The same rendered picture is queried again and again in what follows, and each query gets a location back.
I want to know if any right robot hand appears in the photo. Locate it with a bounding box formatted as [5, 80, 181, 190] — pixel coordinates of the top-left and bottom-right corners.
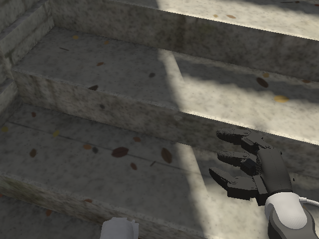
[209, 127, 295, 206]

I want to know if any robot left thigh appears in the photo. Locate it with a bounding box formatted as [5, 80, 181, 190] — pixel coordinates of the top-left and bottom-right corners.
[100, 217, 140, 239]

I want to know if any right robot forearm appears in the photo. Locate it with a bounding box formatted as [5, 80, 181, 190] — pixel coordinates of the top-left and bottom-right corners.
[264, 192, 319, 239]

